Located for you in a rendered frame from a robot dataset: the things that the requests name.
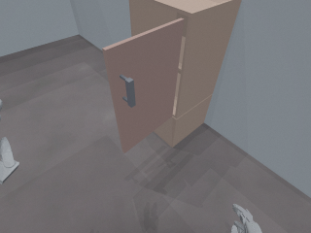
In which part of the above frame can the left robot hand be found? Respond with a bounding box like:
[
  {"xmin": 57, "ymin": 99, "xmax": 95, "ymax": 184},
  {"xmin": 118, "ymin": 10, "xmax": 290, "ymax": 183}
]
[{"xmin": 0, "ymin": 99, "xmax": 19, "ymax": 184}]

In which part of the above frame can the cupboard door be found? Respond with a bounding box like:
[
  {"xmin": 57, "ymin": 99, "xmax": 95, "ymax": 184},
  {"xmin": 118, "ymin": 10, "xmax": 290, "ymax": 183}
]
[{"xmin": 102, "ymin": 18, "xmax": 185, "ymax": 153}]

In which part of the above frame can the right robot hand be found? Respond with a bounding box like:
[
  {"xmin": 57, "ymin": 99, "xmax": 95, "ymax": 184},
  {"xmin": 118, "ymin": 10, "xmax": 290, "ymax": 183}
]
[{"xmin": 230, "ymin": 204, "xmax": 262, "ymax": 233}]

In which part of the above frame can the handle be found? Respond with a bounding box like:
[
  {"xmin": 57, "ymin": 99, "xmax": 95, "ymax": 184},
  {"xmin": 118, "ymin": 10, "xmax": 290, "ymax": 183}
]
[{"xmin": 120, "ymin": 74, "xmax": 136, "ymax": 108}]

